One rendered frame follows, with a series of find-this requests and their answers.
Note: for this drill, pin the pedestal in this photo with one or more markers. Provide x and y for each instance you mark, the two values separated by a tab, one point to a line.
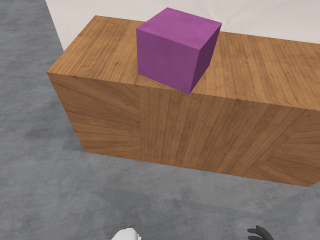
254	113

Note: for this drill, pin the carton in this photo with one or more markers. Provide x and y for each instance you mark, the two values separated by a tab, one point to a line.
175	48

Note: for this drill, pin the left robot thigh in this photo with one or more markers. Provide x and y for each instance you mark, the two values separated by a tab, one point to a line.
126	234

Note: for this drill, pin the robot right hand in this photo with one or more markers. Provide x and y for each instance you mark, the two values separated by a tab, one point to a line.
261	232

